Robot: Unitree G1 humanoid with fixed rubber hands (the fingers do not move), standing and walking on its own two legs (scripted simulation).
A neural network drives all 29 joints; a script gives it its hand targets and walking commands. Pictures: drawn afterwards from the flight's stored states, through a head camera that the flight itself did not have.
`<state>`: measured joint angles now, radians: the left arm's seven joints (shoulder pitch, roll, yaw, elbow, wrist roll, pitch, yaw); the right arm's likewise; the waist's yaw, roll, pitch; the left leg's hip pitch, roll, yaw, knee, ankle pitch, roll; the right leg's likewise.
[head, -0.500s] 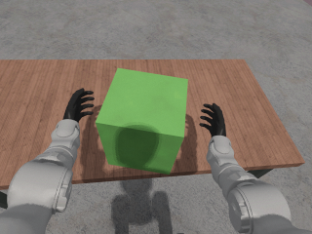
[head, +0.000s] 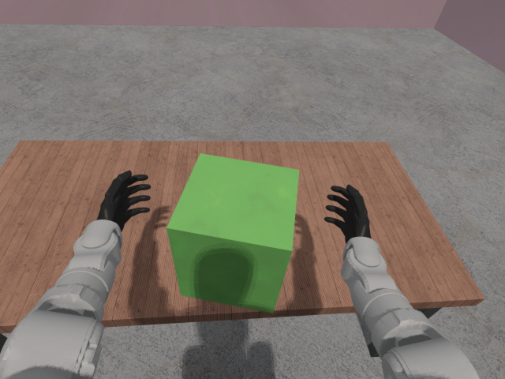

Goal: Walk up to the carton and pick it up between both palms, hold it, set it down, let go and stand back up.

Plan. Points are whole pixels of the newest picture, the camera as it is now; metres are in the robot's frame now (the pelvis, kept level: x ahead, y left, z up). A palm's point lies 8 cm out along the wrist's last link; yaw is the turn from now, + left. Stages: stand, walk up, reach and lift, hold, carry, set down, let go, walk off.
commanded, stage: set down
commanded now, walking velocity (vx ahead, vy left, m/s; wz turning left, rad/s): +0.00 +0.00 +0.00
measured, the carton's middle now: (237, 235) +0.46 +0.01 -0.07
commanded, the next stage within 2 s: none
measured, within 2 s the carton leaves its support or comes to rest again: neither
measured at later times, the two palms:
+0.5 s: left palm (110, 231) +0.38 +0.22 +0.05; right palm (342, 251) +0.35 -0.17 +0.03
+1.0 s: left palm (100, 282) +0.32 +0.23 +0.00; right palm (339, 291) +0.30 -0.16 -0.01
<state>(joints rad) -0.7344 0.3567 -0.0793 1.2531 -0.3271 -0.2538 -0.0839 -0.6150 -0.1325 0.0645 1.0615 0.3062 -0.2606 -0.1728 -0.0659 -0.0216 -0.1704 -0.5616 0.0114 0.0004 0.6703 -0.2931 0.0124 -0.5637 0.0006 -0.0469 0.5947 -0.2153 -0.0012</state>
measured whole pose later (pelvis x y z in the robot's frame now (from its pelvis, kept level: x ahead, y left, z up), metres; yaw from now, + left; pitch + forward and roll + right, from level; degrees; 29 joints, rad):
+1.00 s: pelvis +0.01 +0.01 +0.01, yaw +1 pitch +6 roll -2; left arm -0.31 0.30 -0.07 0.93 -0.25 -0.36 -0.09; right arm -0.25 -0.04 0.01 0.95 0.20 -0.46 -0.16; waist -0.02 -0.01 -0.06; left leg -0.43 0.00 -0.02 0.64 -0.31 0.02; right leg -0.42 -0.01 -0.06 0.55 -0.23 0.00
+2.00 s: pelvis +0.04 +0.00 +0.02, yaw +0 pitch -2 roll -1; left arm 0.11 0.23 -0.03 0.62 -0.10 -0.18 -0.04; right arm 0.03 -0.11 0.00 0.85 0.11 -0.39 -0.06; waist 0.01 0.00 0.06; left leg -0.15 0.01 0.01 0.48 -0.30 0.01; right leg -0.16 0.01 -0.03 0.42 -0.22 0.00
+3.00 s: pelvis +0.03 -0.01 +0.02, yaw -3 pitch -5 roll +0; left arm 0.17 0.23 -0.04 0.57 -0.05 0.07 0.03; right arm 0.16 -0.15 -0.05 0.75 0.00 -0.20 0.01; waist 0.02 0.00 0.07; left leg -0.05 0.03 0.05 0.41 -0.26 -0.01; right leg -0.11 0.03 0.01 0.40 -0.20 -0.02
